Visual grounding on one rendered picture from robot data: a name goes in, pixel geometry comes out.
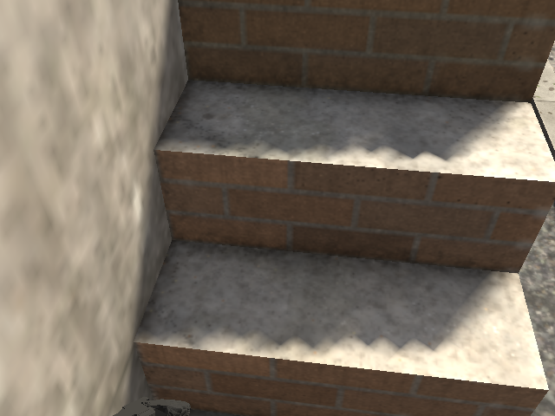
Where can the left robot hand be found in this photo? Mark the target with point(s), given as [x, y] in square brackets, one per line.
[146, 407]

